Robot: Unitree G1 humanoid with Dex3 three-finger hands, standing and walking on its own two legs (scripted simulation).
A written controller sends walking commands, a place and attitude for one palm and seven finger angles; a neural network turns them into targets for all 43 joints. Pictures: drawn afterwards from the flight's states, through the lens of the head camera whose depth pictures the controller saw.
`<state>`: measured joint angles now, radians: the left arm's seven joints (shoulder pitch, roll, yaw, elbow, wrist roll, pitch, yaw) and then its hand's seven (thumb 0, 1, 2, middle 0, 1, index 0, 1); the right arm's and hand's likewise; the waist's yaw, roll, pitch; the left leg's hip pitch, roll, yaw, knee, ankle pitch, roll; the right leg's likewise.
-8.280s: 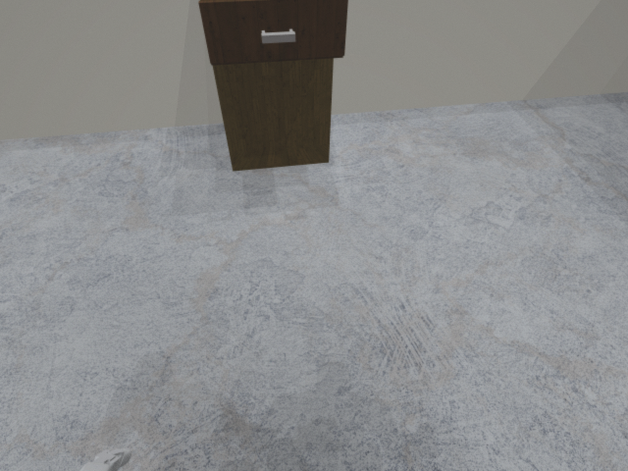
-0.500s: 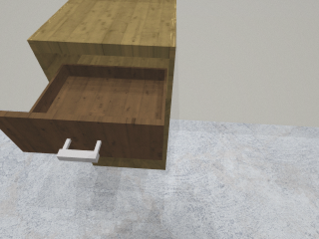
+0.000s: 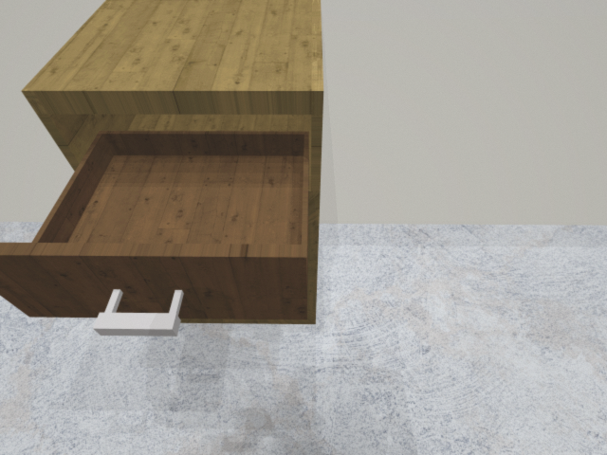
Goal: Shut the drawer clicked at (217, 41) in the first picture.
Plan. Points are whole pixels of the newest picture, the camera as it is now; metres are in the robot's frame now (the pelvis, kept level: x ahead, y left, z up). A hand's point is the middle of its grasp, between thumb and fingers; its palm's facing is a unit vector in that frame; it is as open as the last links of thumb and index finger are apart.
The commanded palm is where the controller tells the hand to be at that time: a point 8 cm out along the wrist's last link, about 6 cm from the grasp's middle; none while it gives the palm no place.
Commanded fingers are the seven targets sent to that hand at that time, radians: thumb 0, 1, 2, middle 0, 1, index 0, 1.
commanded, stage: come to a stop and stand still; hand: left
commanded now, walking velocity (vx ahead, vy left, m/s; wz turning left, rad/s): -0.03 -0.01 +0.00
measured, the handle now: (142, 310) +0.29 +0.25 +0.00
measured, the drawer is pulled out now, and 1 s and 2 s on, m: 0.30 0.30 0.29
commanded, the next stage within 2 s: look again from close up in 0.60 s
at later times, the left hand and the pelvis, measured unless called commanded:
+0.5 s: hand out of the picture -0.05 +0.21 -0.16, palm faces +0.01 -0.97 -0.24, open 7.4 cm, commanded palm none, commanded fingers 0.00 0.90 0.90 -0.20 -0.30 -0.20 -0.30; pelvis -0.06 +0.02 +0.00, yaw +0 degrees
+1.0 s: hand out of the picture -0.04 +0.18 -0.17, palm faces +0.02 -0.98 -0.18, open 7.3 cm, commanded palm none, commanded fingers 0.00 0.90 0.90 -0.20 -0.30 -0.20 -0.30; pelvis -0.03 +0.01 +0.01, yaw +0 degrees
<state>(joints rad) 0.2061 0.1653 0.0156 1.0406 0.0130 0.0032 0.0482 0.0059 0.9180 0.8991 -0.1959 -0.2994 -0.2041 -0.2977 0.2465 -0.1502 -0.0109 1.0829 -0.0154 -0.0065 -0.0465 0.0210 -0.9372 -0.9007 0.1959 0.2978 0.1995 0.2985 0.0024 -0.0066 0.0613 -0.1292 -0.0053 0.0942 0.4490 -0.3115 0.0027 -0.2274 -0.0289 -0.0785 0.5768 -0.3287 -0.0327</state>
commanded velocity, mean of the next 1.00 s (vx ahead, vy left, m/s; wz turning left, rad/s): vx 0.00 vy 0.00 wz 0.00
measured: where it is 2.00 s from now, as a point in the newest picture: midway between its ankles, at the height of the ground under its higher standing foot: outside the picture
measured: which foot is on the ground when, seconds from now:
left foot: down 0.00-1.00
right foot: down 0.00-1.00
